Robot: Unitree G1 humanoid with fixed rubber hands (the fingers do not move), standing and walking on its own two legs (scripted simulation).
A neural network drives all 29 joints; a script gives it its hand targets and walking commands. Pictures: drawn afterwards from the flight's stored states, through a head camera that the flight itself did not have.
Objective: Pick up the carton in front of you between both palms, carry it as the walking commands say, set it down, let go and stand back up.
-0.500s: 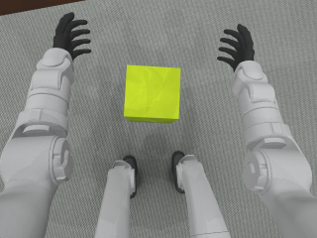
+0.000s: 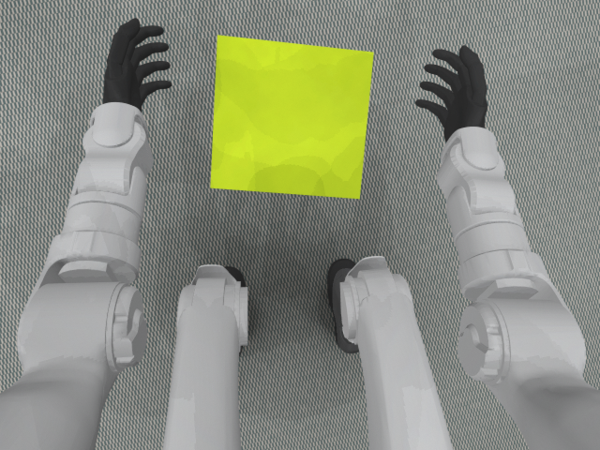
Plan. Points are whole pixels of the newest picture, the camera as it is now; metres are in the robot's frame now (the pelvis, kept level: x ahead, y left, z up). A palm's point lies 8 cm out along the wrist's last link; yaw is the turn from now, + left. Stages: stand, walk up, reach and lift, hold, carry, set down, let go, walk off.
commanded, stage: reach and lift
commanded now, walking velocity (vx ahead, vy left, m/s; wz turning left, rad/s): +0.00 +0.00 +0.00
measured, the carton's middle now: (287, 132) +0.48 +0.00 -0.37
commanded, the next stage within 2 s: none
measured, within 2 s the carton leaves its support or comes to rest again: leaves its support in 1.28 s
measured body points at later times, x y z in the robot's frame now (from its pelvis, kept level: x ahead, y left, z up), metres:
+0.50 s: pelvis -0.04 +0.00 -0.12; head +0.33 +0.02 +0.12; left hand +0.51 +0.19 -0.32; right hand +0.49 -0.19 -0.31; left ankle +0.07 +0.13 -0.46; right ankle +0.08 -0.13 -0.46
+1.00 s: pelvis -0.04 +0.00 -0.13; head +0.32 +0.01 +0.13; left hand +0.50 +0.15 -0.32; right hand +0.50 -0.16 -0.30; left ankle +0.07 +0.13 -0.46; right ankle +0.08 -0.13 -0.46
